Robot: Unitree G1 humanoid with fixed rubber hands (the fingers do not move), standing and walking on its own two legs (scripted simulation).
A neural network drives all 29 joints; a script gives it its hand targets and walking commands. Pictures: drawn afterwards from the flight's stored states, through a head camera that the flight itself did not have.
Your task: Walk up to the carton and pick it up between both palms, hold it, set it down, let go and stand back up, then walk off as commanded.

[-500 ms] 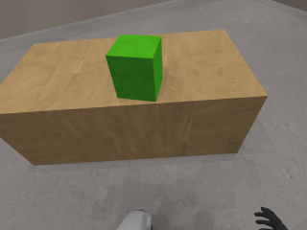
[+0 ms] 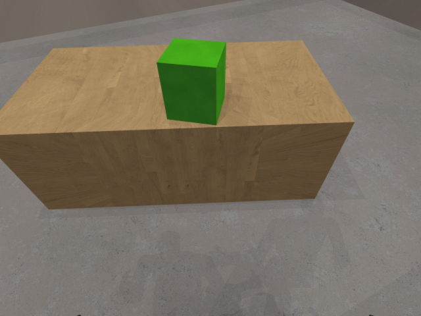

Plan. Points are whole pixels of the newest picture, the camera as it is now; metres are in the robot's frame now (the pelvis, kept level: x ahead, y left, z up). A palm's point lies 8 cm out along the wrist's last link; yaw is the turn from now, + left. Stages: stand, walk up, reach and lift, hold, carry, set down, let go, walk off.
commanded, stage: walk off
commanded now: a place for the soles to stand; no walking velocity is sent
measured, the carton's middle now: (195, 82) +0.96 +0.08 -0.07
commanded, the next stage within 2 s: stand in 0.42 s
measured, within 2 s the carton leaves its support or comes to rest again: neither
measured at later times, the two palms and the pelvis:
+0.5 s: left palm out of the picture +0.11 +0.30 -0.09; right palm out of the picture +0.13 -0.29 -0.08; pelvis +0.02 +0.00 +0.00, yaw +0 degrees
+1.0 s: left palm out of the picture +0.13 +0.28 -0.08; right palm out of the picture +0.13 -0.30 -0.07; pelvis +0.01 +0.00 +0.01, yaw +0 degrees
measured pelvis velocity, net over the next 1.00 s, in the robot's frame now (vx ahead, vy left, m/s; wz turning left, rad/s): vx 0.01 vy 0.00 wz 0.00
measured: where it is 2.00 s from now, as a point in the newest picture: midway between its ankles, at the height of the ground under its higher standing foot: outside the picture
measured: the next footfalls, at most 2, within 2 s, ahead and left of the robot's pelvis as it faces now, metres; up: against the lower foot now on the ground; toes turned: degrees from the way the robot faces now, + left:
none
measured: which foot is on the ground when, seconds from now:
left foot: down 0.00-1.00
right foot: down 0.00-1.00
